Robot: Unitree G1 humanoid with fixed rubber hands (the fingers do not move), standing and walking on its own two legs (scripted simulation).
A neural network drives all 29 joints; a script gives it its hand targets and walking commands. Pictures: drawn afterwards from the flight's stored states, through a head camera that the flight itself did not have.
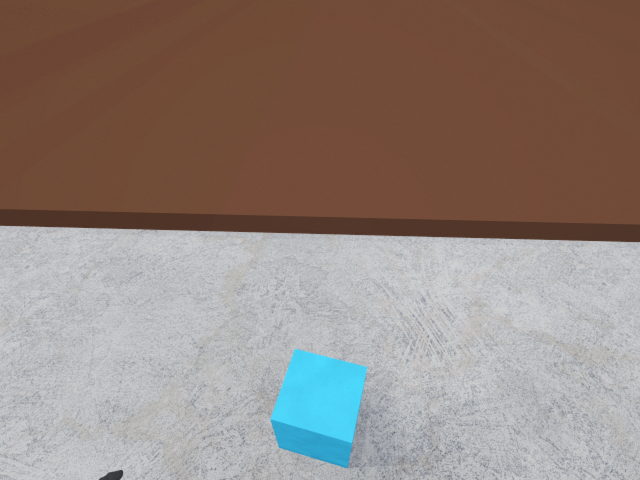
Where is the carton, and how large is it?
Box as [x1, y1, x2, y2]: [270, 349, 366, 467]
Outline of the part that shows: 295,349 270,419 279,447 347,467 366,367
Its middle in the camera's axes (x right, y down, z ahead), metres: +0.00 +0.47 +1.10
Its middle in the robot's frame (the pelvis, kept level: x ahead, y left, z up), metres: +0.45 +0.03 -0.66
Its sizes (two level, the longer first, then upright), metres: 0.210 0.200 0.250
